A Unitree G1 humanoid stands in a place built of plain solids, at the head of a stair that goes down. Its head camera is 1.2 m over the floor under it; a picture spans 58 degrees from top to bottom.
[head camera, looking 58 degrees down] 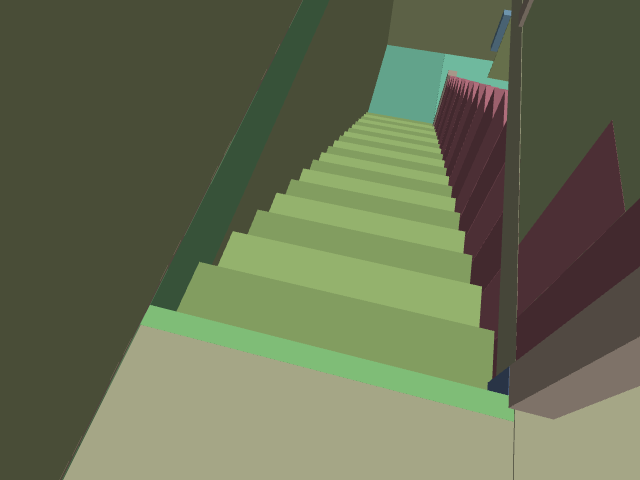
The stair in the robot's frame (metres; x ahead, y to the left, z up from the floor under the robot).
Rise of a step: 0.18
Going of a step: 0.26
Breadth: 1.06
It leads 14 degrees to the right of straight ahead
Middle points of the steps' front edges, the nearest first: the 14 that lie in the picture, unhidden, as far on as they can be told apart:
0.39 -0.01 0.00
0.64 -0.07 -0.18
0.89 -0.14 -0.37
1.14 -0.20 -0.55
1.40 -0.27 -0.73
1.65 -0.33 -0.92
1.90 -0.40 -1.10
2.15 -0.46 -1.29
2.40 -0.53 -1.47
2.66 -0.59 -1.65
2.91 -0.66 -1.84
3.16 -0.72 -2.02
3.41 -0.79 -2.21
3.66 -0.85 -2.39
